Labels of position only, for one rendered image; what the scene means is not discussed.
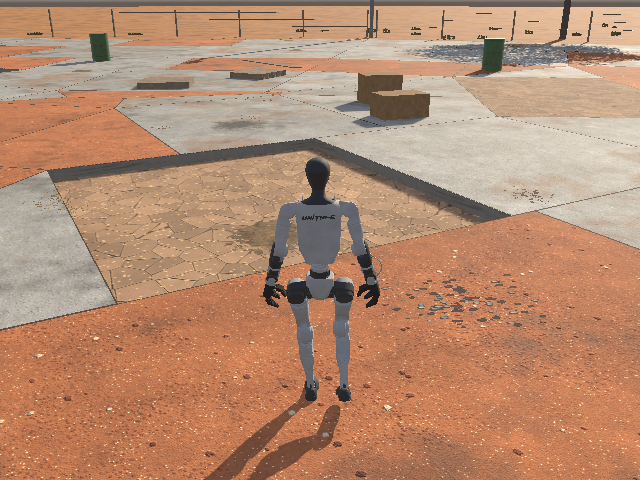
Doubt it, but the right robot hand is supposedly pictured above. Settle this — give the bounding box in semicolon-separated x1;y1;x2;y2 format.
357;281;380;308

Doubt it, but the left robot hand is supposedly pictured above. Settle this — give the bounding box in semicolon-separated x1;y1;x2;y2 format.
263;284;286;308

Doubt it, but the robot right forearm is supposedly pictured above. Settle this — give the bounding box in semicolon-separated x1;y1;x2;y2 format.
357;240;378;285

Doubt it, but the left robot upper arm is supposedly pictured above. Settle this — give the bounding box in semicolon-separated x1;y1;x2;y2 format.
273;201;298;257

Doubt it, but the robot left forearm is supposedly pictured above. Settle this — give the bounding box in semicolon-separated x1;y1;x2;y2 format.
265;242;284;286

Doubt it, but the robot head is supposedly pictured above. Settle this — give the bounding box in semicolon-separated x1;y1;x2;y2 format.
301;157;336;205

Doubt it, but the right robot upper arm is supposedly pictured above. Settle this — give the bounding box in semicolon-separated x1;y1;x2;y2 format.
339;200;367;256

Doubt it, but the robot left thigh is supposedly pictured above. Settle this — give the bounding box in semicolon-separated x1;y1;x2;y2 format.
286;278;314;344

